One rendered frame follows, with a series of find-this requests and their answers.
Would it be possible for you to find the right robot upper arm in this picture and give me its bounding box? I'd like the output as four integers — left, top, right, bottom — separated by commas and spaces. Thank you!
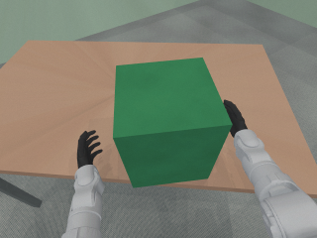
260, 190, 317, 238

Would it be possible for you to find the robot right hand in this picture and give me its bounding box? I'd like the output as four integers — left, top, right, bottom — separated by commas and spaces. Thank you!
223, 99, 248, 138

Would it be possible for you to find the robot left hand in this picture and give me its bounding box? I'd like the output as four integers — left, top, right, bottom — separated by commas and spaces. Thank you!
76, 130, 103, 168

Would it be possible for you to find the carton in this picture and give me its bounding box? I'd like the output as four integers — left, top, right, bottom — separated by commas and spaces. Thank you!
113, 58, 233, 188

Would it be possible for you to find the robot left forearm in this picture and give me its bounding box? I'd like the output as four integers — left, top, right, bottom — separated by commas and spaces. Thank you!
61, 165, 105, 238

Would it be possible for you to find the table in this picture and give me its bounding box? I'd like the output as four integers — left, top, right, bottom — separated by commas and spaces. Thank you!
0, 40, 317, 208

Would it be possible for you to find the robot right forearm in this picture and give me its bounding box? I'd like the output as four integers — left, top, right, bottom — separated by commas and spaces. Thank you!
233, 129, 317, 209

